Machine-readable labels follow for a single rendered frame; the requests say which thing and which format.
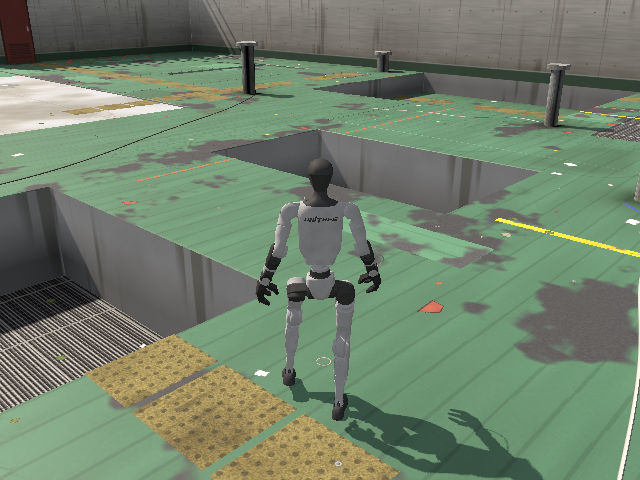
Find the right robot hand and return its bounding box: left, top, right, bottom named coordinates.
left=358, top=273, right=381, bottom=293

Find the right robot shin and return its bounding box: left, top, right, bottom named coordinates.
left=333, top=340, right=350, bottom=407

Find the robot left upper arm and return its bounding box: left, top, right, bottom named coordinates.
left=272, top=202, right=300, bottom=259

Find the robot shin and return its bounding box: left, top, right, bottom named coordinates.
left=333, top=340, right=350, bottom=407
left=285, top=309, right=299, bottom=373

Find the robot right upper arm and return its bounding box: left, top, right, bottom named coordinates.
left=341, top=202, right=370, bottom=256

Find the robot left forearm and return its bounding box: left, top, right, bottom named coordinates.
left=259, top=243, right=281, bottom=286

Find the left robot shin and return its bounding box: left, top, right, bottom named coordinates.
left=285, top=309, right=299, bottom=373

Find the left robot hand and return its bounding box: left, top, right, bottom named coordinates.
left=255, top=280, right=279, bottom=306

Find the robot right forearm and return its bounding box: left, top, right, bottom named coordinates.
left=360, top=240, right=379, bottom=277

